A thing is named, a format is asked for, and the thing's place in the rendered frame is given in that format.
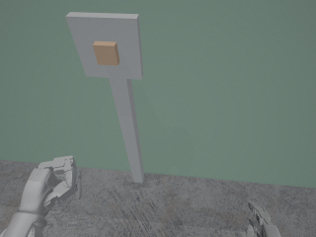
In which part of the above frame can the robot left forearm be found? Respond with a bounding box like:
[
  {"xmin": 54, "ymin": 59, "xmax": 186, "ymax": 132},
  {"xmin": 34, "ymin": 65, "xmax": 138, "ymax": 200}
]
[{"xmin": 0, "ymin": 210, "xmax": 47, "ymax": 237}]

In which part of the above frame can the panel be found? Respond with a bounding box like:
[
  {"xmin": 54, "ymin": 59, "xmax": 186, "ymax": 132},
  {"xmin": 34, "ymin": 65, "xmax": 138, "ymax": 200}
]
[{"xmin": 65, "ymin": 12, "xmax": 144, "ymax": 184}]

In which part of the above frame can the right robot hand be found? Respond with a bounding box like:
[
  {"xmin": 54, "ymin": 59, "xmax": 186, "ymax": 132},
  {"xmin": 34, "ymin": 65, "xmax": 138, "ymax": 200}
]
[{"xmin": 243, "ymin": 201, "xmax": 281, "ymax": 237}]

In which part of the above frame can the left robot hand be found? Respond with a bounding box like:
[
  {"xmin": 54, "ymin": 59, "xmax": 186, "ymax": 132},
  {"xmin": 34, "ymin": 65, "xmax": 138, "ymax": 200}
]
[{"xmin": 19, "ymin": 155, "xmax": 82, "ymax": 217}]

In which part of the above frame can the button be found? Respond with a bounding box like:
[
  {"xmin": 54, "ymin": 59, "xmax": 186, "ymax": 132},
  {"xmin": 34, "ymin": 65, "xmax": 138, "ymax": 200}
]
[{"xmin": 93, "ymin": 40, "xmax": 120, "ymax": 66}]

